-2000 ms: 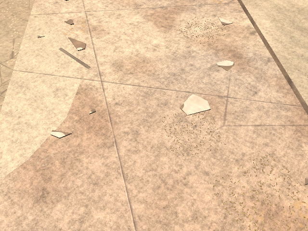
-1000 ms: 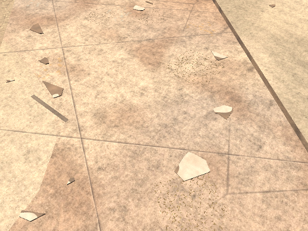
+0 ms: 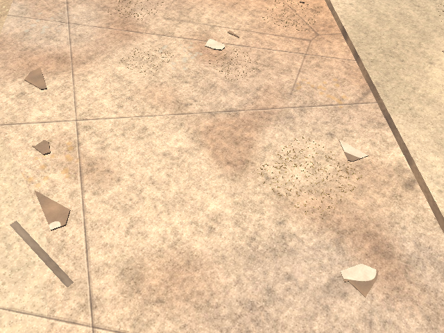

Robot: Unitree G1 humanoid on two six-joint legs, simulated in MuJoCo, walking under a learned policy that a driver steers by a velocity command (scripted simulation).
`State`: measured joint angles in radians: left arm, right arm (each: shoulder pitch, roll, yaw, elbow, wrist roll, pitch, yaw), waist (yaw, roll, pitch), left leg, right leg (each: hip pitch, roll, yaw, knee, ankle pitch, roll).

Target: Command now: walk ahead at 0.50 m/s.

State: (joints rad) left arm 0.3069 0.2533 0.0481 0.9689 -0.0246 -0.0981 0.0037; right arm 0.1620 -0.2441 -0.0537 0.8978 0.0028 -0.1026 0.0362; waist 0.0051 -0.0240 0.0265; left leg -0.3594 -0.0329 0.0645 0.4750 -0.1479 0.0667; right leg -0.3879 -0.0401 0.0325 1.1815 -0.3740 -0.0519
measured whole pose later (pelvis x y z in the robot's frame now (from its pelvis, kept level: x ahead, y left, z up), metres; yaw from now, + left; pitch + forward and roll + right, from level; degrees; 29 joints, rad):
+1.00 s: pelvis +0.54 -0.02 -0.01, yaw +14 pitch +2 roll -1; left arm 0.33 0.24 0.07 0.99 -0.01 -0.06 0.03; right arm 0.05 -0.22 -0.07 0.81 0.02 -0.04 0.06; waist 0.05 0.01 0.03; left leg -0.56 0.04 0.07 0.63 -0.12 0.11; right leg 0.12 -0.04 -0.30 0.33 -0.44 0.03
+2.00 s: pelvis +1.08 +0.11 +0.01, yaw +19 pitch +2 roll -2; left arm 0.34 0.24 0.05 1.00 -0.01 -0.09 0.00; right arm 0.05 -0.25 -0.06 0.86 0.01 -0.07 0.01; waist 0.08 0.03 0.00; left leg -0.65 0.11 -0.03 0.60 0.07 0.01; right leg 0.00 0.06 -0.05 0.20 -0.23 -0.05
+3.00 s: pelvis +1.62 +0.26 +0.01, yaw +3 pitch +2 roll +0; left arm 0.32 0.25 0.07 0.85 -0.01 -0.06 0.00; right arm 0.04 -0.29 -0.07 0.81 -0.01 -0.10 -0.01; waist 0.06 0.03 0.02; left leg -0.66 0.09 -0.10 0.72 -0.05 -0.04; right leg -0.16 0.11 0.10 0.32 -0.18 -0.10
